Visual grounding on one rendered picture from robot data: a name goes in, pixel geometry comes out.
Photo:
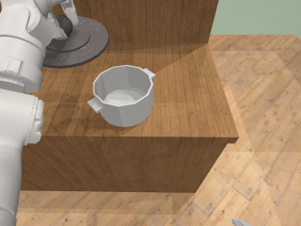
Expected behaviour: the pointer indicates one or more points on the table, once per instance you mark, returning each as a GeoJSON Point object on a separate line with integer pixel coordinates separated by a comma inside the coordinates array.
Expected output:
{"type": "Point", "coordinates": [175, 147]}

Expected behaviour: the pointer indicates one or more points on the knob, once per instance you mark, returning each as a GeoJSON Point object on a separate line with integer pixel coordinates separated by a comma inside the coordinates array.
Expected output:
{"type": "Point", "coordinates": [65, 23]}

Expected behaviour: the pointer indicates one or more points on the left robot hand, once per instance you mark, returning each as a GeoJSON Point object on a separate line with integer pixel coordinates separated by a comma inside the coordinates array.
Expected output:
{"type": "Point", "coordinates": [70, 10]}

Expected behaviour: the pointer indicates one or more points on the left robot forearm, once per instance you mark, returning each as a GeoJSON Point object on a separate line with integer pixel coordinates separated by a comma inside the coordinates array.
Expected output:
{"type": "Point", "coordinates": [24, 35]}

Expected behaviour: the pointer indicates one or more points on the lid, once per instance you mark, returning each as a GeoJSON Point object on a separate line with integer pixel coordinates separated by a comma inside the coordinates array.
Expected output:
{"type": "Point", "coordinates": [87, 41]}

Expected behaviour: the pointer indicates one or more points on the pot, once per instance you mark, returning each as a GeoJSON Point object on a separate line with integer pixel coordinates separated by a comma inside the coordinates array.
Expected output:
{"type": "Point", "coordinates": [123, 95]}

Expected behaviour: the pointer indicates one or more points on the robot left upper arm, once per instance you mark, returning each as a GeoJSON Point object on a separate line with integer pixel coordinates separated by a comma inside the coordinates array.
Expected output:
{"type": "Point", "coordinates": [21, 120]}

